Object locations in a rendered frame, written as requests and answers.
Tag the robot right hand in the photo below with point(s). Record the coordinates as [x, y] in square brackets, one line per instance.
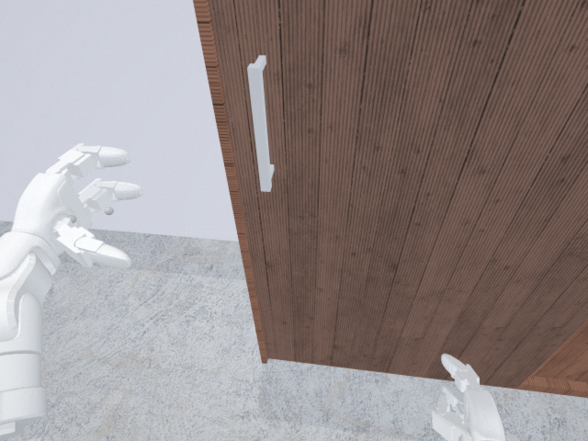
[476, 417]

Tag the wardrobe door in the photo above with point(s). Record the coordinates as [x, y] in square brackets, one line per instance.
[430, 191]
[570, 360]

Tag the handle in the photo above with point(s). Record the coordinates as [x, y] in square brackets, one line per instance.
[257, 94]

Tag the robot left hand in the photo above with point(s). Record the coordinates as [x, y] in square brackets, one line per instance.
[50, 198]

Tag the left robot forearm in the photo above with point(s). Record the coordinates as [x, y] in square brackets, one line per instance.
[27, 264]

